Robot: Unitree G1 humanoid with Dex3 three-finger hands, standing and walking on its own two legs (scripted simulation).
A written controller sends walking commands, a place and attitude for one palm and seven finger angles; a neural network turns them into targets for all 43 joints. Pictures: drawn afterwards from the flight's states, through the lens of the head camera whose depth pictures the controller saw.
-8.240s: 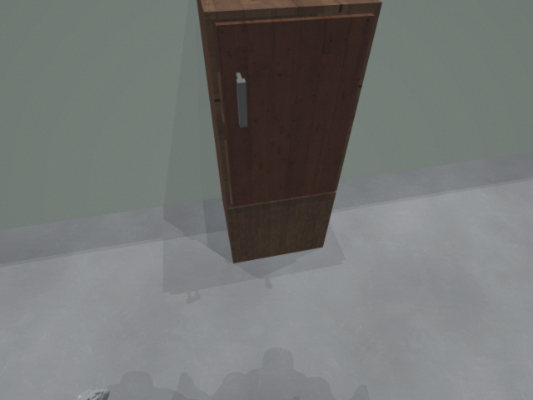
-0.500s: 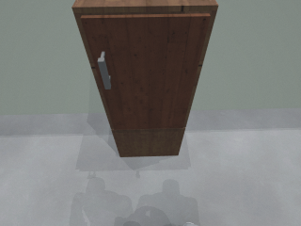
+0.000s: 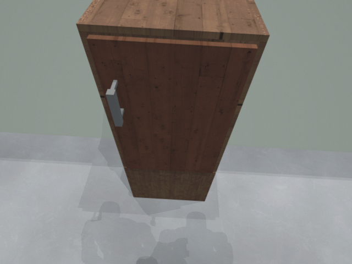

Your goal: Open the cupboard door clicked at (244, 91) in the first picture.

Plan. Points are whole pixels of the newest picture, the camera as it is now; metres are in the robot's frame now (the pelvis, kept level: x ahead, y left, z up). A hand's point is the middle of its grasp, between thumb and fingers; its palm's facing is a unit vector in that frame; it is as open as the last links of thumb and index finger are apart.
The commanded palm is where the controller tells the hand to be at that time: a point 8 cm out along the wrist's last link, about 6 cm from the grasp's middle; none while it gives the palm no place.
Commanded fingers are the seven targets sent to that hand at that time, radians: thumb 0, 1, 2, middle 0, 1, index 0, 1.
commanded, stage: come to a stop and stand still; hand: left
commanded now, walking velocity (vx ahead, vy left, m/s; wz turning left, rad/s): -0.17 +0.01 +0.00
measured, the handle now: (117, 104) +0.48 +0.21 +0.05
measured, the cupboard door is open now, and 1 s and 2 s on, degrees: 0 0 0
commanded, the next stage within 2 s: look again from close up in 0.86 s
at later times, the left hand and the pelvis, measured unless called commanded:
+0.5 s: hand out of the picture -0.01 +0.18 -0.18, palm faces +0.07 -0.98 -0.18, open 7.3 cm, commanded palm none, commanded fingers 0.00 0.90 0.90 -0.20 -0.30 -0.20 -0.30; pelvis -0.05 +0.00 +0.00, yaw +0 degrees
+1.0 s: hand out of the picture -0.09 +0.16 -0.17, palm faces +0.02 -0.99 -0.15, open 7.4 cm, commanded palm none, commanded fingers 0.00 0.90 0.90 -0.20 -0.30 -0.20 -0.30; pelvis -0.05 +0.01 +0.00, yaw +0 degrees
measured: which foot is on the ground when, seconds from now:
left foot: down 0.00-0.12, up 0.14-0.40, down 0.42-1.00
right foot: down 0.00-1.00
